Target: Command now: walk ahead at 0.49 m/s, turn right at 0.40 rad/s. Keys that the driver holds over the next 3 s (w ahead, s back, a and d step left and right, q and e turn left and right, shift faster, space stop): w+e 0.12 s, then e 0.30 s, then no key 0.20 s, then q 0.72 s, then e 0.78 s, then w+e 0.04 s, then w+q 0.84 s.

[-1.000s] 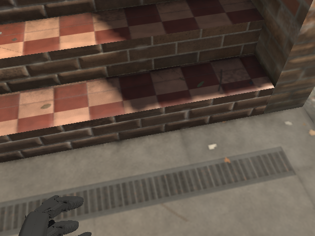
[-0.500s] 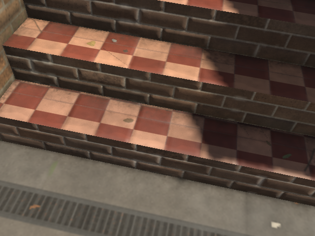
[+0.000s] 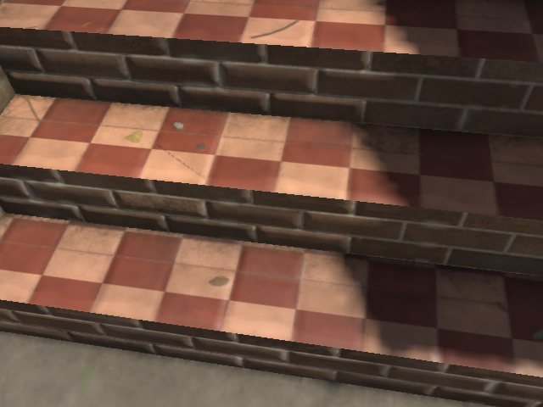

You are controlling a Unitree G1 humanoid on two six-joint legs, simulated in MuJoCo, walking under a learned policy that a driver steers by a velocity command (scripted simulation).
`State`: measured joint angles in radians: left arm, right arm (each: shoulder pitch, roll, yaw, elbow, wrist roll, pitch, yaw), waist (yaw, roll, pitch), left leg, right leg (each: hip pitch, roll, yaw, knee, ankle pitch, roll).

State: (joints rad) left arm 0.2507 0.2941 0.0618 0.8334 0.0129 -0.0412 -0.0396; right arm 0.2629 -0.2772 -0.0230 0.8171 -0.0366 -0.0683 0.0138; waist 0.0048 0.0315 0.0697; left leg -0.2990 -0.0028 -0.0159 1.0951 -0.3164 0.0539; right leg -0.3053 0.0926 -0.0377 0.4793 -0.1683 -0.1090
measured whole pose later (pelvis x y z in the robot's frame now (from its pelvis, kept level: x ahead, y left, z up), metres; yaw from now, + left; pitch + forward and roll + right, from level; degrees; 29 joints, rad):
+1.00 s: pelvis +0.19 -0.01 +0.01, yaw -12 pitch +2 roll +0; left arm 0.10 0.25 0.03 0.83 0.01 0.02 0.09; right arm 0.19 -0.29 -0.07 0.83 0.02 0.01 -0.04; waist -0.01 0.01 0.02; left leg -0.43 0.02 0.01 0.90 -0.45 -0.11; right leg -0.21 -0.02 -0.10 0.44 -0.26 -0.03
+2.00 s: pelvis +0.16 +0.01 +0.01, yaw -13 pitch +2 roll +1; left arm 0.09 0.30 0.06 0.70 -0.01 0.03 0.01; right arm 0.16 -0.29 -0.06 0.74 -0.02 0.01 -0.07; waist -0.02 -0.01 0.05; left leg -0.27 0.04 0.16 0.43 -0.20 0.02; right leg -0.49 -0.05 0.00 0.94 -0.42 0.08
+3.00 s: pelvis +0.34 -0.03 +0.01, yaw +0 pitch +4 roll -1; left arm 0.16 0.20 -0.02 0.59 0.01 -0.05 0.03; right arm 0.40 -0.23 -0.02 0.70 0.01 -0.03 -0.05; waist -0.04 -0.04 -0.05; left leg -0.17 -0.08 -0.15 0.44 -0.33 0.07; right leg -0.96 0.00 -0.02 1.92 -0.51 0.08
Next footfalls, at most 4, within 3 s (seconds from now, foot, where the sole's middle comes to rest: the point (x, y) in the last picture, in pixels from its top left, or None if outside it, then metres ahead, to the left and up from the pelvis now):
0.36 left None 0.35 0.07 -0.77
0.72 right None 0.19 -0.11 -0.77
1.14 left None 0.24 0.12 -0.77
1.54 right None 0.22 -0.11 -0.77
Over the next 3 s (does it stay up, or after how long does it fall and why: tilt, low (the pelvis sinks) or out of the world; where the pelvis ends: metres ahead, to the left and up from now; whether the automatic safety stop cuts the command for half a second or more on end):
stays up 0.34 -0.03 0.01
